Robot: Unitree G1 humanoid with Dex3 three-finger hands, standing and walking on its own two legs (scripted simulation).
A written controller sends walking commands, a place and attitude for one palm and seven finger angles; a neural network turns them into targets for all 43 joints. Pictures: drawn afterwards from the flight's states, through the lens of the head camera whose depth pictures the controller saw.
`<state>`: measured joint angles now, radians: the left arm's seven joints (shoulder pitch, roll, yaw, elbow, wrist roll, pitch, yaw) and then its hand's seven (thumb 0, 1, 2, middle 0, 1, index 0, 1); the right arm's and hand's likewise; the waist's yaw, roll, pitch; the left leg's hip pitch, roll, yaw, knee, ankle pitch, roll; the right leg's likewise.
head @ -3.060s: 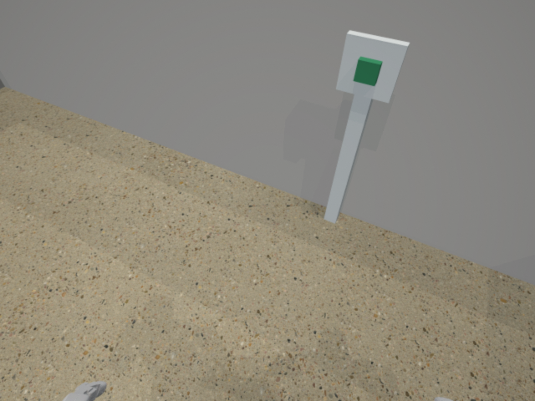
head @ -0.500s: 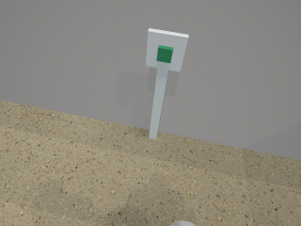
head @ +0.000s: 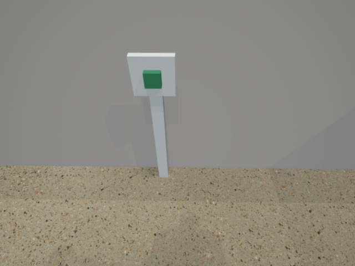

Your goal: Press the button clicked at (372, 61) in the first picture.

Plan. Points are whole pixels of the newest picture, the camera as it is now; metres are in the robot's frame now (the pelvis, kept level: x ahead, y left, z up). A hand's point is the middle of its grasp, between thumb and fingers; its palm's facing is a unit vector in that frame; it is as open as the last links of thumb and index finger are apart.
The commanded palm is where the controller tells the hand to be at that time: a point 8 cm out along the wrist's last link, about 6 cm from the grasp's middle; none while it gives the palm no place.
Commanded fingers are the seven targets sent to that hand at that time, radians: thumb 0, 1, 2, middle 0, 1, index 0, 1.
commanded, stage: take the last steps up to it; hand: left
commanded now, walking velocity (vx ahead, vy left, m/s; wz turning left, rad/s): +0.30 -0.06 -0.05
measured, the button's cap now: (152, 79) +0.78 +0.13 +0.01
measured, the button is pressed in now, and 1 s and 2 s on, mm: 0 0 0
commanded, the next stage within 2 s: come to a stop and stand still in 0.60 s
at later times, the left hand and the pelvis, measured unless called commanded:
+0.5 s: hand (108, 253) +0.20 +0.20 -0.17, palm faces +0.01 -0.99 -0.17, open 7.4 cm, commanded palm none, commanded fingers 0.00 0.90 0.90 -0.20 -0.30 -0.20 -0.30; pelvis +0.16 +0.02 +0.00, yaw -3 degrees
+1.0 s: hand (137, 206) +0.34 +0.14 -0.17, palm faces +0.05 -0.97 -0.23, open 7.3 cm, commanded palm none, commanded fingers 0.00 0.90 0.90 -0.20 -0.30 -0.20 -0.30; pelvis +0.27 -0.04 -0.01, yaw -1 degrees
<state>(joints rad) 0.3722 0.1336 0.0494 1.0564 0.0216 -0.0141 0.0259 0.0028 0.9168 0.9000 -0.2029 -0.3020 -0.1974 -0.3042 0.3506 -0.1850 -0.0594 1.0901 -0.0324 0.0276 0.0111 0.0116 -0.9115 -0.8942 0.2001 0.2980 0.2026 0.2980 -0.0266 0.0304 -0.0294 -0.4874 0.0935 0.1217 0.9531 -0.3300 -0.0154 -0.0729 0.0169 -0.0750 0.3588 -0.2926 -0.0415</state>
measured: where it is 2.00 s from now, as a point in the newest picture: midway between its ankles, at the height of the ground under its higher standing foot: outside the picture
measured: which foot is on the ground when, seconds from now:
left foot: up 0.00-0.20, down 0.22-0.66, up 0.68-1.00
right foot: down 0.00-0.24, up 0.26-0.64, down 0.66-1.00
